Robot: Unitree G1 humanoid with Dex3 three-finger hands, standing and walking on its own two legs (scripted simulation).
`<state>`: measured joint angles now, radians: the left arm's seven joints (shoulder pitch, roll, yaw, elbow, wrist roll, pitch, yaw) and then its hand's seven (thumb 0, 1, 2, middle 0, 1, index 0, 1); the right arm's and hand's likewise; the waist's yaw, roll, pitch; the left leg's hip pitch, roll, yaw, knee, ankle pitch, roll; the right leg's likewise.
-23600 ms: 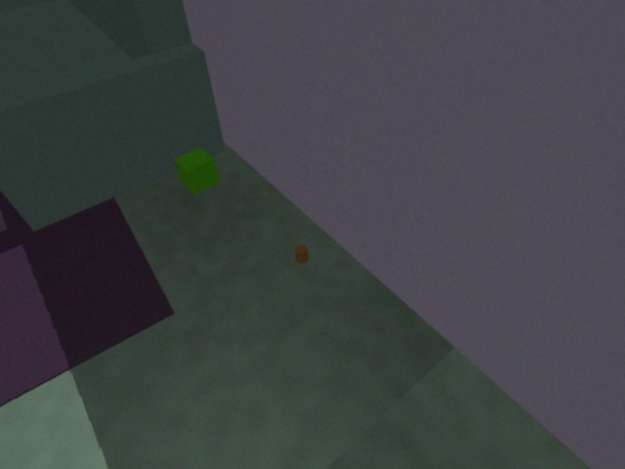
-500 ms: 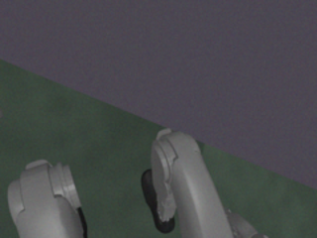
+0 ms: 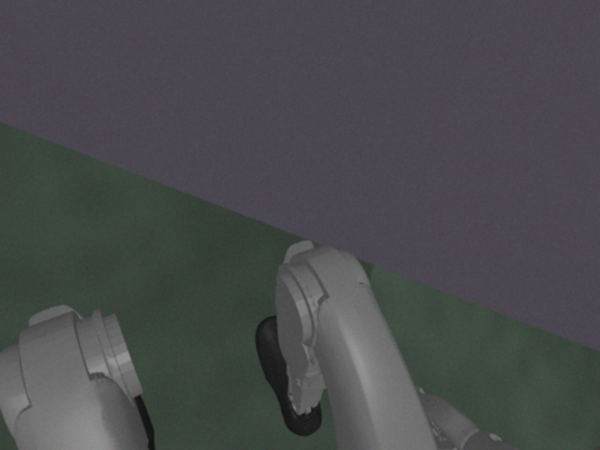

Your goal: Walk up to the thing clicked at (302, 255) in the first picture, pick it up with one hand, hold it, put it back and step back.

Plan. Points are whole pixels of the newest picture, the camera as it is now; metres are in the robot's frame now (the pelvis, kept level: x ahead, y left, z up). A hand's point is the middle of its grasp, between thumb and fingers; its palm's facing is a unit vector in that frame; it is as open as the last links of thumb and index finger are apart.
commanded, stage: rest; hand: left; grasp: from above
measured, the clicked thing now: out of the picture +0.42 +0.33 -0.26
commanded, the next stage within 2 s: open in 0.20 s
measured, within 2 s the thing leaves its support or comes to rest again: neither
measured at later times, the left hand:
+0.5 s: hand out of the picture +0.40 +0.32 -0.24, palm faces -0.45 -0.15 -0.88, open 7.5 cm
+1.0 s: hand out of the picture +0.41 +0.32 -0.25, palm faces -0.43 -0.17 -0.89, open 12.8 cm
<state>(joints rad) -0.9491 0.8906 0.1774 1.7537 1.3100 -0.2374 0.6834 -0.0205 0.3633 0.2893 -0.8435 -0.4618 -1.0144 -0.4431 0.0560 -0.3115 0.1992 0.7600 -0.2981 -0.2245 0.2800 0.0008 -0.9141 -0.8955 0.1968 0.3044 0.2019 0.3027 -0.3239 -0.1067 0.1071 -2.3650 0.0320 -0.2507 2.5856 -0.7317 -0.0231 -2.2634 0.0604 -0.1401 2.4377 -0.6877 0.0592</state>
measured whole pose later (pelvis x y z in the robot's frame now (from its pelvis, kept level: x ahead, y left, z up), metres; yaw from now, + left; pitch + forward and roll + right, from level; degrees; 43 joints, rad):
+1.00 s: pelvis +0.00 +0.00 +0.00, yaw -1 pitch +26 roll -13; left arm -0.96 0.93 0.16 1.77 1.28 -0.23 0.70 0.00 -0.29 0.78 -0.28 -0.86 -0.28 -0.84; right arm 0.03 -0.33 0.25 0.74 -0.31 -0.27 0.31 0.00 -0.90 -0.89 0.20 0.30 0.20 0.30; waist -0.34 -0.13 0.14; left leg -2.35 0.03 -0.27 2.59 -0.74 -0.02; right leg -2.23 0.07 -0.16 2.42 -0.68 0.07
